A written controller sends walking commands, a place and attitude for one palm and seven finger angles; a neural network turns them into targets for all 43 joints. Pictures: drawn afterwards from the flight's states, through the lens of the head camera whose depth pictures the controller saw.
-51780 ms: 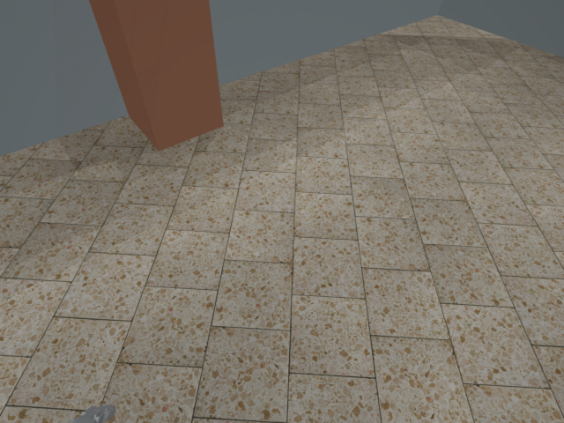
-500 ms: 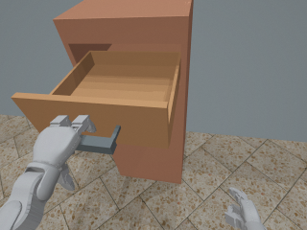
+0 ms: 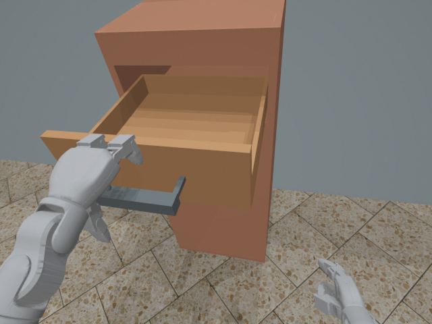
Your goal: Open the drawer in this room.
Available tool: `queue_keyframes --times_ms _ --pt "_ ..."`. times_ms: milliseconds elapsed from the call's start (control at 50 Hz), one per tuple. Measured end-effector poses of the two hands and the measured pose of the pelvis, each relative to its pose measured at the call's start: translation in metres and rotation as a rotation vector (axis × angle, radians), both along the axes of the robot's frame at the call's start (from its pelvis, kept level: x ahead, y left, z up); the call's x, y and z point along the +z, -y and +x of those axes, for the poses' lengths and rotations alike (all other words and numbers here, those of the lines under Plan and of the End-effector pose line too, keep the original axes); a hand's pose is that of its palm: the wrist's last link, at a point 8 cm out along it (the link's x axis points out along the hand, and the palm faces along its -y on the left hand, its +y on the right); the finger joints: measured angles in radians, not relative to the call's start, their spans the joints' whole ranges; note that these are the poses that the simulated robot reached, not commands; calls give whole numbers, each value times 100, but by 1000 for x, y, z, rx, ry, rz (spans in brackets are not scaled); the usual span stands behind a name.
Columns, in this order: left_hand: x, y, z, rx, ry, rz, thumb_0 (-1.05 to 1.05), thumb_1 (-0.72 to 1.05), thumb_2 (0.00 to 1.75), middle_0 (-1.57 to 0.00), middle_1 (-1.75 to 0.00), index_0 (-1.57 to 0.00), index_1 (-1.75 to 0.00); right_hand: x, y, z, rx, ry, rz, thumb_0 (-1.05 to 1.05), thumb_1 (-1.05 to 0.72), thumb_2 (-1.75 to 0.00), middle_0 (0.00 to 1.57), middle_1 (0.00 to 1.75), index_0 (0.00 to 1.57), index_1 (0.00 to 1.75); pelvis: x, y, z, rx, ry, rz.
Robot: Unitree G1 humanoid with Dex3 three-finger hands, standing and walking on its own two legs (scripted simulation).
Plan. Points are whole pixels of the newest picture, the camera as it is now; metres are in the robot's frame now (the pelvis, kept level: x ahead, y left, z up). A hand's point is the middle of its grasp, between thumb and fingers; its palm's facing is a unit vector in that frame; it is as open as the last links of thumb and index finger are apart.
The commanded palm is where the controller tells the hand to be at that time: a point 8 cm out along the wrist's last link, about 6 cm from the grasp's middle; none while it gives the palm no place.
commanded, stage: lift the hand off the handle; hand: left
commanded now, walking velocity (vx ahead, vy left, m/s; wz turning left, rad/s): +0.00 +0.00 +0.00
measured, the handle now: (138, 188) +0.29 +0.20 +0.13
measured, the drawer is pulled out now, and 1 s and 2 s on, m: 0.29 0.29 0.29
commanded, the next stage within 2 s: draw the hand back to the body in 0.78 s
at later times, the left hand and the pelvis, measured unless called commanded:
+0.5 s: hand (97, 134) +0.29 +0.22 +0.26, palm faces +0.24 -0.02 -0.97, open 13.8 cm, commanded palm +0.23 +0.22 +0.32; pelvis +0.00 -0.01 +0.00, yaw +0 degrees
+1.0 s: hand (107, 145) +0.28 +0.20 +0.25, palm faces +0.15 +0.00 -0.99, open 13.8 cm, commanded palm +0.22 +0.23 +0.34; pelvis -0.01 -0.01 -0.01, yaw +0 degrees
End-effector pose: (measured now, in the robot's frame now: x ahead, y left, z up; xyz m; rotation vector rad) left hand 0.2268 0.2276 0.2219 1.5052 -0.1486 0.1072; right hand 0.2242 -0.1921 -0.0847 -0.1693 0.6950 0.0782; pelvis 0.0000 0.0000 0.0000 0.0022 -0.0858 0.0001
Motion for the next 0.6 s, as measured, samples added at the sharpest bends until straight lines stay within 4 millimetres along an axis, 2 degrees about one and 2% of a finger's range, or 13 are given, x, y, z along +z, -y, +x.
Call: queue_keyframes --times_ms 120,300,380,440,600 --pt "8 2 2 4 -26 23 0 -49 30 -41 -125 -42 -126 4 -7 7 27 19 15 1 -90 -90 20 30 20 30 0 1 -1 4 2 2" --pt "46 5 6 -7 62 36 0 -49 30 -41 -125 -39 -124 9 -10 13 57 42 31 1 -90 -90 20 30 20 30 0 6 -3 12 3 0" --pt "69 3 16 25 109 47 0 -49 30 -37 -123 -36 -122 8 -5 11 52 36 34 1 -90 -90 20 30 20 30 0 9 -4 8 -7 1" --pt "78 1 24 53 106 37 0 -49 30 -35 -122 -34 -122 7 2 8 37 28 40 1 -90 -90 20 30 20 30 -1 10 -5 2 -16 3" --pt "82 20 27 1 45 56 0 -49 30 -32 -121 -33 -121 2 22 1 -7 21 33 1 -90 -90 20 30 19 30 -3 11 -2 -12 -29 8"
